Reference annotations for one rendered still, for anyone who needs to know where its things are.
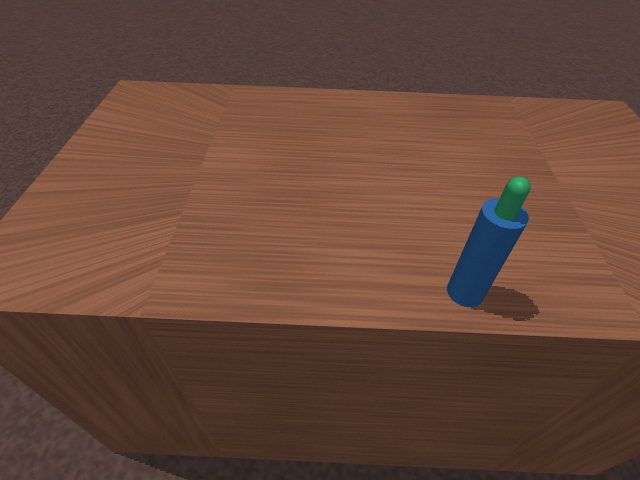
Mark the bottle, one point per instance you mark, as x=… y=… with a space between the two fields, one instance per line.
x=497 y=228

